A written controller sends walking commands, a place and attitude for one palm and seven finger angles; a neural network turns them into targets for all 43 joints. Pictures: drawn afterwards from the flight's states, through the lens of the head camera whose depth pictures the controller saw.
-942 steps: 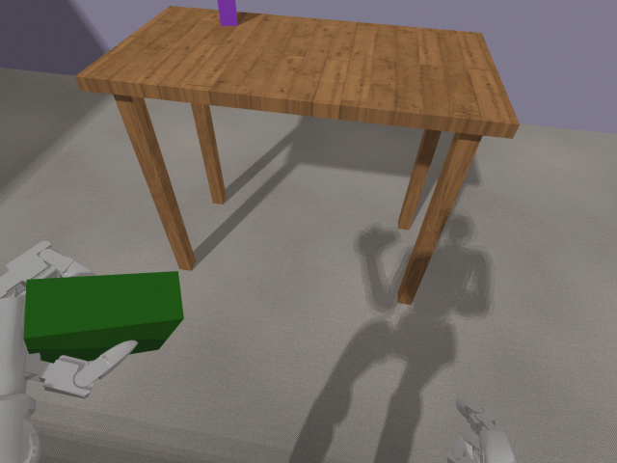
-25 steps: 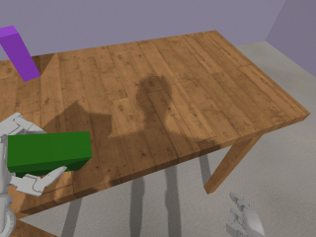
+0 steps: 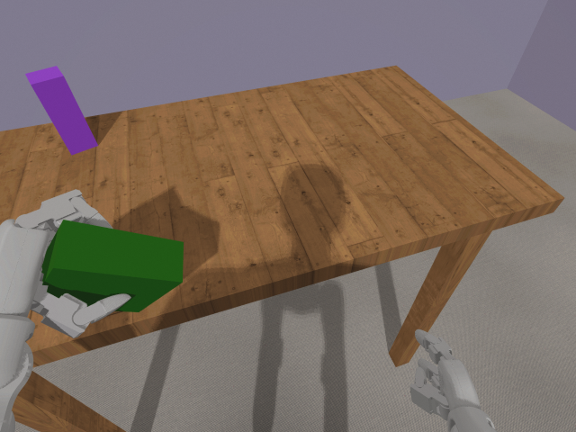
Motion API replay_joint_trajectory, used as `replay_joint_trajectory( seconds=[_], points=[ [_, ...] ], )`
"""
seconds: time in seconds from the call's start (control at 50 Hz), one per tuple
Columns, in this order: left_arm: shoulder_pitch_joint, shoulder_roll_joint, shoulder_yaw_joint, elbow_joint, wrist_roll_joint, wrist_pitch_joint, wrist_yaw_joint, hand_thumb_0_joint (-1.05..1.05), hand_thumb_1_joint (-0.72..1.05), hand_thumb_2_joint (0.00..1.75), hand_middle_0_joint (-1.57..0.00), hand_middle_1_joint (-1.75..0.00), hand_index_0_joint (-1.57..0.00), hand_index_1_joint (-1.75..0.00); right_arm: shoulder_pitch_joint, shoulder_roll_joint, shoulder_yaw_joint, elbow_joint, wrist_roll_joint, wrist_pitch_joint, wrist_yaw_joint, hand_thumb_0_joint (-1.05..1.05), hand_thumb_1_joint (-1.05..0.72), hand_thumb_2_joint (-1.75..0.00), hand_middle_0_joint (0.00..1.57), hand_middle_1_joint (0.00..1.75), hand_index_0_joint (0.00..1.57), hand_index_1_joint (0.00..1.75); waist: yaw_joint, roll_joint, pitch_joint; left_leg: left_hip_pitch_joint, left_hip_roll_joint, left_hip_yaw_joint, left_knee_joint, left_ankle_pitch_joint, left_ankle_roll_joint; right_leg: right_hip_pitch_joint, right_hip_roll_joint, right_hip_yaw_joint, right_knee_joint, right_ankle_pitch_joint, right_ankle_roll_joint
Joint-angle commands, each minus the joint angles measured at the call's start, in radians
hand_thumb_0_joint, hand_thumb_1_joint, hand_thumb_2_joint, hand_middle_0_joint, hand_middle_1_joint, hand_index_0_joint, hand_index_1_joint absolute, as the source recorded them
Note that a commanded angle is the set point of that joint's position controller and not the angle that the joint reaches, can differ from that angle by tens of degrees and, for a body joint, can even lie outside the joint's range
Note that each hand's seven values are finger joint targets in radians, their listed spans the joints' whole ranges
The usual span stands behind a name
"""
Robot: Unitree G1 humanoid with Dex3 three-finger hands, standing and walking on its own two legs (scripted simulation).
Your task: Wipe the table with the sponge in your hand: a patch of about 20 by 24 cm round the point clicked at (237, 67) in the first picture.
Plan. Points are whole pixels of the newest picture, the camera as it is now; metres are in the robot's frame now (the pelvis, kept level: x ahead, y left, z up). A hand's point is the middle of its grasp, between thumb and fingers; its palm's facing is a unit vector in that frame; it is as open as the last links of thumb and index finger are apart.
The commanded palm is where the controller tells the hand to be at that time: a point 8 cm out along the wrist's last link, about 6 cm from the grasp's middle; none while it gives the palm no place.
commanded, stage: turn the palm down, sponge in hand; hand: left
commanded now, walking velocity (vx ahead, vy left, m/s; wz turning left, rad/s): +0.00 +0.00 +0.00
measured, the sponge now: (125, 275) +0.24 +0.22 +0.15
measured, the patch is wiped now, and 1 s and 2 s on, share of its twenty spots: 0.00 0.00 0.00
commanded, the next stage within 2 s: move the sponge above the wiping area in 1.86 s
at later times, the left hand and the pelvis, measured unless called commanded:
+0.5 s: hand (76, 225) +0.26 +0.25 +0.21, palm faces +0.34 -0.45 -0.82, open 9.3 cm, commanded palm +0.21 +0.28 +0.26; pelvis +0.02 -0.03 -0.01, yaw -1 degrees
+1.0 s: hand (28, 212) +0.26 +0.30 +0.23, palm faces +0.27 -0.25 -0.93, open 9.3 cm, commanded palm +0.20 +0.29 +0.29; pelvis +0.01 +0.01 +0.01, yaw +0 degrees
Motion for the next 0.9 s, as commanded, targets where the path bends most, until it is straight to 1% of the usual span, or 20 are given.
replay_joint_trajectory(
  seconds=[0.0, 0.04, 0.06, 0.14, 0.22, 0.24, 0.26, 0.34, 0.36, 0.38, 0.44, 0.48, 0.56, 0.6, 0.64, 0.7, 0.74, 0.8, 0.84, 0.88],
  points=[
    [-0.398, 0.274, 0.216, -0.034, 0.040, -0.040, 0.107, 0.00, 0.10, 1.30, -1.20, -1.60, -1.20, -1.60, -0.141, -0.119, -0.041, -0.097, 0.013, -0.035, -0.049, 0.00, -0.90, -0.90, 0.20, 0.30, 0.20, 0.30, -0.014, 0.069, -0.108, 0.116, -0.019, -0.033, -0.108, -0.201, 0.007, -0.128, 0.013, 0.005, -0.147, -0.076, 0.007],
    [-0.472, 0.309, 0.173, 0.041, 0.072, 0.027, 0.080, 0.00, 0.10, 1.30, -1.20, -1.60, -1.20, -1.60, -0.174, -0.124, -0.030, -0.097, 0.033, -0.027, -0.065, 0.00, -0.90, -0.90, 0.20, 0.30, 0.20, 0.30, -0.015, 0.095, -0.095, 0.123, -0.036, -0.005, -0.086, -0.187, 0.013, -0.137, 0.002, 0.040, -0.176, -0.119, 0.006],
    [-0.509, 0.279, 0.109, 0.049, 0.081, 0.057, 0.053, 0.00, 0.10, 1.30, -1.20, -1.60, -1.20, -1.60, -0.187, -0.125, -0.024, -0.107, 0.032, -0.024, -0.071, 0.00, -0.90, -0.90, 0.20, 0.30, 0.20, 0.30, -0.016, 0.095, -0.083, 0.116, -0.038, -0.004, -0.079, -0.177, 0.012, -0.135, -0.010, 0.055, -0.189, -0.134, 0.006],
    [-0.535, 0.317, 0.049, 0.053, 0.130, 0.129, -0.051, 0.00, 0.10, 1.30, -1.20, -1.60, -1.20, -1.60, -0.226, -0.120, -0.015, -0.133, 0.058, -0.028, -0.092, 0.00, -0.90, -0.90, 0.20, 0.30, 0.20, 0.30, -0.006, 0.021, -0.079, 0.118, -0.032, 0.005, -0.033, -0.118, 0.008, -0.121, -0.041, 0.149, -0.232, -0.244, 0.002],
    [-0.430, 0.410, 0.169, -0.035, 0.128, 0.062, -0.097, 0.00, 0.10, 1.30, -1.20, -1.60, -1.20, -1.60, -0.193, -0.117, -0.033, -0.151, 0.039, -0.034, -0.089, 0.00, -0.90, -0.90, 0.20, 0.30, 0.20, 0.30, 0.031, -0.033, -0.134, 0.097, -0.013, -0.017, 0.014, -0.032, 0.008, -0.064, -0.066, 0.178, -0.220, -0.157, 0.011],
    [-0.403, 0.470, 0.239, -0.020, 0.125, 0.054, -0.085, 0.00, 0.10, 1.30, -1.20, -1.60, -1.20, -1.60, -0.204, -0.119, -0.034, -0.147, 0.050, -0.040, -0.087, 0.00, -0.90, -0.90, 0.20, 0.30, 0.20, 0.30, 0.047, -0.018, -0.129, 0.090, -0.016, -0.014, 0.020, -0.025, 0.001, -0.054, -0.063, 0.194, -0.224, -0.164, 0.005],
    [-0.410, 0.430, 0.224, -0.052, 0.116, 0.041, -0.077, 0.00, 0.10, 1.30, -1.20, -1.60, -1.20, -1.60, -0.195, -0.110, -0.035, -0.156, 0.041, -0.039, -0.082, 0.00, -0.90, -0.90, 0.20, 0.30, 0.20, 0.30, 0.044, -0.005, -0.142, 0.073, -0.014, -0.020, 0.035, -0.009, -0.001, -0.039, -0.077, 0.193, -0.207, -0.101, 0.008],
    [-0.281, 0.485, 0.319, -0.028, 0.125, 0.063, -0.012, 0.00, 0.10, 1.30, -1.20, -1.60, -1.20, -1.60, -0.163, -0.127, -0.051, -0.145, 0.045, -0.025, -0.077, 0.00, -0.90, -0.90, 0.20, 0.30, 0.20, 0.30, 0.066, 0.017, -0.163, 0.069, -0.012, -0.013, 0.048, 0.082, -0.001, 0.012, -0.078, 0.188, -0.147, 0.180, 0.020],
    [-0.290, 0.417, 0.254, -0.056, 0.127, 0.082, -0.004, 0.00, 0.10, 1.30, -1.20, -1.60, -1.20, -1.60, -0.145, -0.127, -0.053, -0.159, 0.042, -0.015, -0.075, 0.00, -0.90, -0.90, 0.20, 0.30, 0.20, 0.30, 0.052, 0.027, -0.170, 0.069, -0.007, -0.008, 0.052, 0.098, 0.000, 0.013, -0.088, 0.170, -0.130, 0.253, 0.027],
    [-0.271, 0.451, 0.283, -0.044, 0.136, 0.103, 0.003, 0.00, 0.10, 1.30, -1.20, -1.60, -1.20, -1.60, -0.122, -0.140, -0.060, -0.151, 0.043, -0.009, -0.078, 0.00, -0.90, -0.90, 0.20, 0.30, 0.20, 0.30, 0.048, -0.006, -0.180, 0.078, -0.002, -0.006, 0.045, 0.124, 0.004, 0.021, -0.076, 0.150, -0.115, 0.310, 0.033],
    [-0.271, 0.454, 0.247, -0.032, 0.175, 0.176, -0.011, 0.00, 0.10, 1.30, -1.20, -1.60, -1.20, -1.60, -0.161, -0.148, -0.053, -0.162, 0.058, 0.005, -0.087, 0.00, -0.90, -0.90, 0.20, 0.30, 0.20, 0.30, 0.049, -0.006, -0.144, 0.094, -0.008, 0.009, 0.034, 0.154, 0.014, 0.004, -0.064, 0.135, -0.106, 0.365, 0.033],
    [-0.292, 0.456, 0.219, -0.104, 0.201, 0.191, -0.036, 0.00, 0.10, 1.30, -1.20, -1.60, -1.20, -1.60, -0.147, -0.152, -0.056, -0.179, 0.053, 0.007, -0.095, 0.00, -0.90, -0.90, 0.20, 0.30, 0.20, 0.30, 0.040, -0.025, -0.205, 0.120, -0.006, 0.008, 0.033, 0.191, 0.022, 0.020, -0.063, 0.105, -0.086, 0.428, 0.039],
    [-0.277, 0.441, 0.186, -0.194, 0.241, 0.193, -0.066, 0.00, 0.10, 1.30, -1.20, -1.60, -1.20, -1.60, -0.172, -0.140, -0.045, -0.193, 0.055, -0.004, -0.097, 0.00, -0.90, -0.90, 0.20, 0.30, 0.20, 0.30, 0.046, 0.003, -0.240, 0.165, -0.011, 0.011, 0.034, 0.253, 0.029, 0.026, -0.050, 0.081, -0.081, 0.483, 0.027],
    [-0.274, 0.466, 0.205, -0.195, 0.257, 0.197, -0.069, 0.00, 0.10, 1.30, -1.20, -1.60, -1.20, -1.60, -0.168, -0.140, -0.047, -0.184, 0.055, -0.002, -0.101, 0.00, -0.90, -0.90, 0.20, 0.30, 0.20, 0.30, 0.047, -0.014, -0.242, 0.171, -0.008, 0.006, 0.021, 0.258, 0.029, 0.020, -0.045, 0.067, -0.083, 0.458, 0.032],
    [-0.298, 0.489, 0.225, -0.204, 0.283, 0.217, -0.054, 0.00, 0.10, 1.30, -1.20, -1.60, -1.20, -1.60, -0.217, -0.134, -0.039, -0.179, 0.065, -0.006, -0.096, 0.00, -0.90, -0.90, 0.20, 0.30, 0.20, 0.30, 0.065, 0.053, -0.219, 0.185, -0.012, 0.006, 0.007, 0.248, 0.021, 0.010, -0.031, 0.074, -0.099, 0.403, 0.013],
    [-0.347, 0.486, 0.208, -0.192, 0.324, 0.252, -0.033, 0.00, 0.10, 1.30, -1.20, -1.60, -1.20, -1.60, -0.205, -0.137, -0.035, -0.170, 0.053, 0.009, -0.093, 0.00, -0.90, -0.90, 0.20, 0.30, 0.20, 0.30, 0.069, 0.047, -0.241, 0.175, -0.002, -0.011, -0.033, 0.268, 0.015, 0.027, -0.032, 0.042, -0.100, 0.365, 0.011],
    [-0.388, 0.482, 0.191, -0.154, 0.352, 0.306, -0.030, 0.00, 0.10, 1.30, -1.20, -1.60, -1.20, -1.60, -0.276, -0.127, -0.021, -0.161, 0.071, 0.012, -0.086, 0.00, -0.90, -0.90, 0.20, 0.30, 0.20, 0.30, 0.079, 0.107, -0.202, 0.187, -0.003, -0.016, -0.058, 0.234, 0.006, 0.015, -0.019, 0.053, -0.120, 0.296, -0.006],
    [-0.452, 0.457, 0.100, -0.099, 0.398, 0.370, -0.066, 0.00, 0.10, 1.30, -1.20, -1.60, -1.20, -1.60, -0.280, -0.135, -0.010, -0.151, 0.068, 0.037, -0.088, 0.00, -0.90, -0.90, 0.20, 0.30, 0.20, 0.30, 0.070, 0.049, -0.199, 0.179, 0.005, -0.029, -0.102, 0.205, 0.007, 0.019, -0.025, 0.034, -0.143, 0.241, 0.001],
    [-0.507, 0.439, 0.050, -0.085, 0.433, 0.415, -0.105, 0.00, 0.10, 1.30, -1.20, -1.60, -1.20, -1.60, -0.367, -0.121, 0.009, -0.154, 0.091, 0.037, -0.085, 0.00, -0.90, -0.90, 0.20, 0.30, 0.20, 0.30, 0.075, 0.072, -0.175, 0.195, 0.002, -0.040, -0.130, 0.150, 0.002, 0.010, -0.008, 0.045, -0.163, 0.171, -0.013],
    [-0.571, 0.437, -0.005, -0.122, 0.472, 0.418, -0.142, 0.00, 0.10, 1.30, -1.20, -1.60, -1.20, -1.60, -0.350, -0.122, 0.011, -0.159, 0.084, 0.043, -0.087, 0.00, -0.90, -0.90, 0.20, 0.30, 0.20, 0.30, 0.066, 0.051, -0.226, 0.215, 0.004, -0.050, -0.144, 0.162, 0.008, 0.031, -0.014, 0.029, -0.162, 0.169, -0.009]
  ],
)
